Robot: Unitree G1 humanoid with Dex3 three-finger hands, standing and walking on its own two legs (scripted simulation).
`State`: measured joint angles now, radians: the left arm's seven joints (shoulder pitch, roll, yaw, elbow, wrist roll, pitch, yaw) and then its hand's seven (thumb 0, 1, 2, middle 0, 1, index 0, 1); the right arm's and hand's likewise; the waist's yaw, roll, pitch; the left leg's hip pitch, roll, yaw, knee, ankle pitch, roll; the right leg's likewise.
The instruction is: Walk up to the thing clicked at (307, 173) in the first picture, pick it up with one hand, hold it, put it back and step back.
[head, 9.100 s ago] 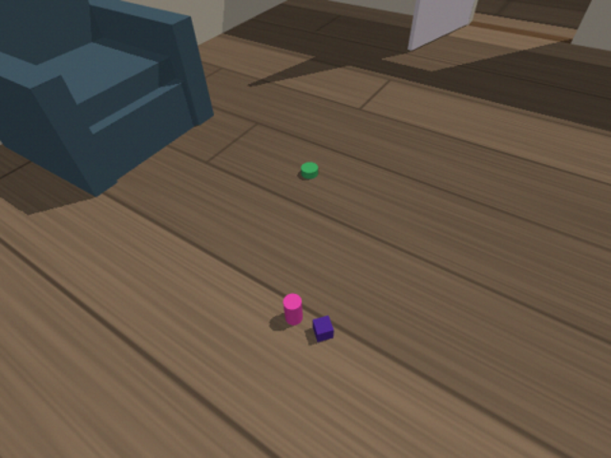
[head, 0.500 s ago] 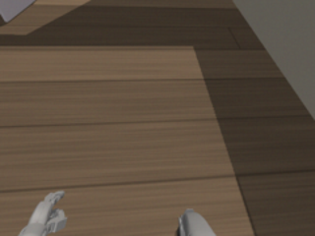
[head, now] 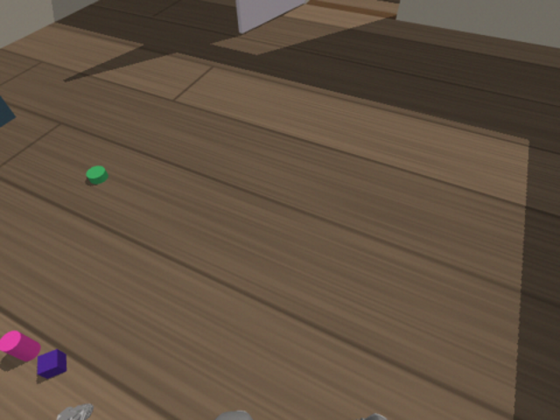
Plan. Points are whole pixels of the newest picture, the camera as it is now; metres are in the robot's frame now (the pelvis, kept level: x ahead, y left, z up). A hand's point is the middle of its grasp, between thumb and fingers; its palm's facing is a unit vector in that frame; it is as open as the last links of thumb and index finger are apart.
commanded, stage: walk up
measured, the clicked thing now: (97, 174) +1.22 +1.03 -0.73
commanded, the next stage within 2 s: none
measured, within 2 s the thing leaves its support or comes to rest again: neither
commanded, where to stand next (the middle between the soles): +0.09 +0.03 m, yaw +32 degrees
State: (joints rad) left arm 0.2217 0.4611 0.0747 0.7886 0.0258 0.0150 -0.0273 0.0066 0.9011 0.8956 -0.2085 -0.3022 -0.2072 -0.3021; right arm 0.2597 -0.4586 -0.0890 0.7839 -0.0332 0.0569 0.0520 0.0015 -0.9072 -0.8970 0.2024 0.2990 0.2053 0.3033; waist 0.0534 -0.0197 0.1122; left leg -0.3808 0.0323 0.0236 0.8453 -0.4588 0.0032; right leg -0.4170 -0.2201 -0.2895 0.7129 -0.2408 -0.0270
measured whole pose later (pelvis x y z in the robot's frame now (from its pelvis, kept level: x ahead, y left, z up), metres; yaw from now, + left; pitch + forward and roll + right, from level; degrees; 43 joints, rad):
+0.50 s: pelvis +0.00 +0.00 +0.00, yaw +18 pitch -1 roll +0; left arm 0.23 0.40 0.04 0.81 0.03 -0.04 -0.01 0.01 0.90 0.90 -0.21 -0.30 -0.20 -0.30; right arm 0.27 -0.42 -0.05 0.79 -0.01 0.01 -0.02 0.00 -0.90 -0.90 0.20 0.30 0.21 0.30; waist 0.02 0.03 0.10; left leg -0.45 -0.11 -0.12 0.92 -0.47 0.03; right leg -0.33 -0.02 -0.06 0.70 -0.36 -0.03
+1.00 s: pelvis +0.00 +0.02 +0.00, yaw +28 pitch -2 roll +0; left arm 0.27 0.42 0.06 0.87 0.01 0.06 -0.03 0.01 0.91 0.90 -0.20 -0.30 -0.20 -0.30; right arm 0.20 -0.38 -0.03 0.83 -0.02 -0.04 -0.03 0.00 -0.90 -0.90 0.21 0.30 0.21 0.30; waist 0.02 -0.07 0.10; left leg -0.43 -0.05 -0.03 0.70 -0.24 0.04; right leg -0.39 -0.10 0.00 0.92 -0.50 -0.02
